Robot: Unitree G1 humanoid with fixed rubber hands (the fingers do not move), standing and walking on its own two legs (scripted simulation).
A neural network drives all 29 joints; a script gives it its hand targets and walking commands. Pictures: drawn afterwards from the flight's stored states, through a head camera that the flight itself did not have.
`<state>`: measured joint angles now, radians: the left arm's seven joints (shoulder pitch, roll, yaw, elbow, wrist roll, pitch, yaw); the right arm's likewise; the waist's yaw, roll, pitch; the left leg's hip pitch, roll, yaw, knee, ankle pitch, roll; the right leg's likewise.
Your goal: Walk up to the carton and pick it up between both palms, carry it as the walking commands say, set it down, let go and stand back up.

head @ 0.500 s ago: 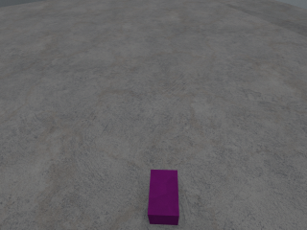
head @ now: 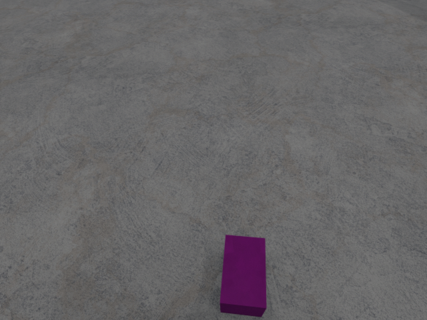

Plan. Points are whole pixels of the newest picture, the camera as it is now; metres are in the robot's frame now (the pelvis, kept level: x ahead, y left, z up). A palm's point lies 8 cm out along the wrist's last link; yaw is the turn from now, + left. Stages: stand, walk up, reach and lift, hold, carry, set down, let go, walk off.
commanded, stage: walk up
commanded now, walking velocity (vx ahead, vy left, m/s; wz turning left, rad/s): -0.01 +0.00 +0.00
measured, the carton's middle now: (243, 275) +0.41 -0.05 -0.67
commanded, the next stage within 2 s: stand in 0.84 s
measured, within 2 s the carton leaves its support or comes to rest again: neither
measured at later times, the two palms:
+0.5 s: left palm out of the picture -0.01 +0.19 -0.14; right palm out of the picture +0.02 -0.24 -0.14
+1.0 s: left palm out of the picture -0.02 +0.16 -0.14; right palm out of the picture +0.07 -0.26 -0.15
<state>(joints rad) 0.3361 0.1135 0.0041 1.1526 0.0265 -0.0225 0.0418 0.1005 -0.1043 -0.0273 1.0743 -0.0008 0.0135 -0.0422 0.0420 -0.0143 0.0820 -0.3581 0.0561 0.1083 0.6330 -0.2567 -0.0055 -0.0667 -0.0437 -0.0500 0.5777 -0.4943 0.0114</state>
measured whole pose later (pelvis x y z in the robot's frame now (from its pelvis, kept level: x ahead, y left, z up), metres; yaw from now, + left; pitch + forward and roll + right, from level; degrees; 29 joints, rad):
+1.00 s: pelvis +0.03 -0.04 +0.00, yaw +1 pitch -2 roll +3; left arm 0.41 0.09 0.00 1.11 0.02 -0.02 0.07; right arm 0.23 -0.16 -0.05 1.09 0.00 0.05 -0.05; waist 0.02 -0.01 0.02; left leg -0.28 0.07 0.10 0.62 -0.30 -0.07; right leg 0.03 -0.03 -0.09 0.55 -0.54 -0.03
